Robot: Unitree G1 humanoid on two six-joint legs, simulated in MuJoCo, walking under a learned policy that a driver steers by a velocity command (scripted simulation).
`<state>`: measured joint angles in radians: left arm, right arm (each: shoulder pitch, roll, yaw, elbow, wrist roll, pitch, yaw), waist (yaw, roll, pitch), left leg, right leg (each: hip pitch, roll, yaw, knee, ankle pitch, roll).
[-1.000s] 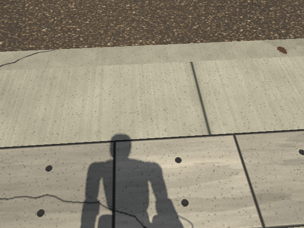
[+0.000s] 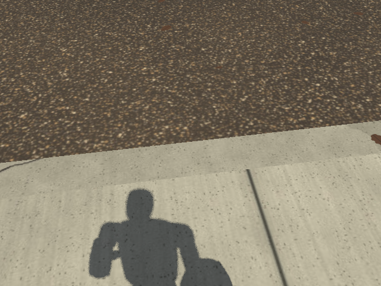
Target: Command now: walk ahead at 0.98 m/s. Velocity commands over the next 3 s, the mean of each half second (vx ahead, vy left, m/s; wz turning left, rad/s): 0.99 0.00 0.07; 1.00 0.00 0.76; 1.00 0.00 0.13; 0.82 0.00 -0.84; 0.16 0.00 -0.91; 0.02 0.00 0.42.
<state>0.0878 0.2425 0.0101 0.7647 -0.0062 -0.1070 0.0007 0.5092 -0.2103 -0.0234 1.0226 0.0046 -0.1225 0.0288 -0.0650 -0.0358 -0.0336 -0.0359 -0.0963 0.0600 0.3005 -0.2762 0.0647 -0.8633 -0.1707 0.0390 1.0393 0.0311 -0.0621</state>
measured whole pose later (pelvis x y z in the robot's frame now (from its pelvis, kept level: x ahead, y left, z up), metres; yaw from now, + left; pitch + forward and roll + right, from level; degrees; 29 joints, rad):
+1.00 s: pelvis +0.91 +0.06 +0.00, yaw +28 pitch +0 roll -1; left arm 0.02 0.24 0.01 0.57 0.03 -0.15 0.01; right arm 0.49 -0.20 -0.04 0.80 0.03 -0.06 0.00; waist -0.08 -0.02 0.01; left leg -0.12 -0.20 -0.19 0.45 -0.29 0.16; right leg -0.70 -0.08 0.17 0.85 -0.05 0.01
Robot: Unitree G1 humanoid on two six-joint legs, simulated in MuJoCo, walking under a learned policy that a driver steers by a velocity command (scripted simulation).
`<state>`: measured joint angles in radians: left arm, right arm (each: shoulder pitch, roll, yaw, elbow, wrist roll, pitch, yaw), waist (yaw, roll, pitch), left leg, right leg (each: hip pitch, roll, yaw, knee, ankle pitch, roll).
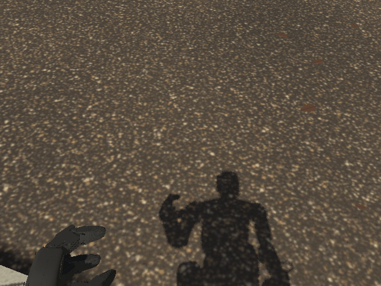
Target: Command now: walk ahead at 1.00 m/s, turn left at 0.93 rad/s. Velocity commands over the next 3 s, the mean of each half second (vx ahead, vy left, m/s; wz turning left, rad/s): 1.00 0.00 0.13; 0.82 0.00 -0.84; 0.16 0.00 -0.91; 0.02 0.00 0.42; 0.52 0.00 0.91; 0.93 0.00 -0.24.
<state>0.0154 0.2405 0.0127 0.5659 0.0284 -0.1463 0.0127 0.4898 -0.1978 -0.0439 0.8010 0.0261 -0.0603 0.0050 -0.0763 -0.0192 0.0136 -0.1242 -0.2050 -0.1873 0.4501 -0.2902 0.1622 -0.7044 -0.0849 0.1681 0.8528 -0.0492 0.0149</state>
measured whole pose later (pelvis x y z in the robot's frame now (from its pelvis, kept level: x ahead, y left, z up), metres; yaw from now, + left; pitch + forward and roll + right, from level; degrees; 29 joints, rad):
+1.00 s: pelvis +0.81 -0.04 -0.18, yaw -27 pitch +3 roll +0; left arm 0.31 0.24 0.05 0.70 -0.03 -0.01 0.04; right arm 0.02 -0.23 -0.02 0.58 -0.01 -0.12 -0.01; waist 0.05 -0.01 0.02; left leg -0.64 0.00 -0.19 0.56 0.05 -0.08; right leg -0.24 0.21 0.22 0.67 -0.44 -0.10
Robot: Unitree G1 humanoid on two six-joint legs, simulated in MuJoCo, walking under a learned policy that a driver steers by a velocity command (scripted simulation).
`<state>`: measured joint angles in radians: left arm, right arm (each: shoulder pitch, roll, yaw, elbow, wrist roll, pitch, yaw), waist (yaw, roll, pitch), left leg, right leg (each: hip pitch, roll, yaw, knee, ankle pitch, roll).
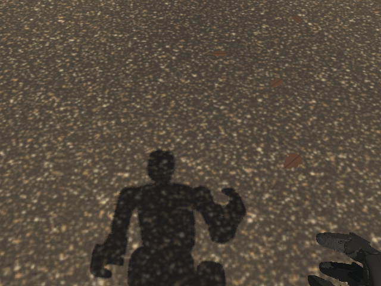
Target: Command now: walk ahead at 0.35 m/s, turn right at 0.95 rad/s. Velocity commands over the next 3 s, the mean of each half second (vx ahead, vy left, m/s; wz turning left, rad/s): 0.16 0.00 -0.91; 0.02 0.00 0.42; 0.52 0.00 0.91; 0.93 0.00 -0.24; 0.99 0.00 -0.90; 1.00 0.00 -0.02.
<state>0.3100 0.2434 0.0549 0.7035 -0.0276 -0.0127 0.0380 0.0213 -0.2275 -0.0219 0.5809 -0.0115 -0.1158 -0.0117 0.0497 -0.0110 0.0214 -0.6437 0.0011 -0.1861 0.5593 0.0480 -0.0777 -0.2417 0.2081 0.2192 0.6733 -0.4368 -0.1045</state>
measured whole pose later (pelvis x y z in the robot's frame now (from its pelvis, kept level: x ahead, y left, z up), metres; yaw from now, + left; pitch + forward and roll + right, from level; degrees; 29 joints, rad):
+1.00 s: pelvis +0.16 +0.05 +0.01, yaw -9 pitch +3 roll -1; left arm 0.09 0.29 0.10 0.69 0.01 0.03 0.04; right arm 0.18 -0.30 -0.09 0.67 0.00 0.03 0.02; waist -0.01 -0.03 0.05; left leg -0.35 -0.01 0.02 0.63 -0.34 0.06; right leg -0.47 -0.05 -0.05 1.04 -0.53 0.06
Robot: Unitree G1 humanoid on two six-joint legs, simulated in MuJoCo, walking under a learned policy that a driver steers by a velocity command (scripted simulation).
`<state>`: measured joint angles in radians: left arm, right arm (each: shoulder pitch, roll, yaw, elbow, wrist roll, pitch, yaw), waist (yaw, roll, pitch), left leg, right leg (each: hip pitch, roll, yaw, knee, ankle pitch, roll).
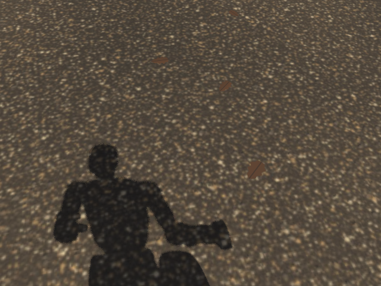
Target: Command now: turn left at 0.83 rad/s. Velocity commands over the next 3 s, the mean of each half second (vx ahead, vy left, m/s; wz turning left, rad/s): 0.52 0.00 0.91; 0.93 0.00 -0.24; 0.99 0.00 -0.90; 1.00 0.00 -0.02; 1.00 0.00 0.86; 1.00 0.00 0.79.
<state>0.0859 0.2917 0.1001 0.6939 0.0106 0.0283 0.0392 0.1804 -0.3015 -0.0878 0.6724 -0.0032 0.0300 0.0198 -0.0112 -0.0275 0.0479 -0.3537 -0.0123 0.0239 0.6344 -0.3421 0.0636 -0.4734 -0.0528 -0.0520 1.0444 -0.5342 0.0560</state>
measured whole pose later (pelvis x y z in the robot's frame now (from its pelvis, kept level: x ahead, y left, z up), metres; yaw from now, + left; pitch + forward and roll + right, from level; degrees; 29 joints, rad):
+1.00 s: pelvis +0.46 +0.21 +0.00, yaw +16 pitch +1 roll +3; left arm 0.35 0.30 0.05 0.77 -0.06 -0.05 0.01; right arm 0.24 -0.27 -0.06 0.68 -0.01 -0.10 0.02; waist 0.01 -0.04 0.04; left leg -0.29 0.03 0.08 0.54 -0.27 -0.04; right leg -0.49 -0.09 0.05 1.35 -0.31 -0.05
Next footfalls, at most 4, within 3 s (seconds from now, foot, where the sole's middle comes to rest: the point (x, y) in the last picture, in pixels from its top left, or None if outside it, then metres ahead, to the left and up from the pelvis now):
0.40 right None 0.23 -0.09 -0.76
0.84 left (75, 274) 0.46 0.37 -0.76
1.28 right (136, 160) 0.92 0.20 -0.76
1.76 left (136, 78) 1.39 0.24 -0.76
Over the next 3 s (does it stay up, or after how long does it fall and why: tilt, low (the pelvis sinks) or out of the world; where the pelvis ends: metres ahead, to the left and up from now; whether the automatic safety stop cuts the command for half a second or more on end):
stays up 2.24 0.31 0.00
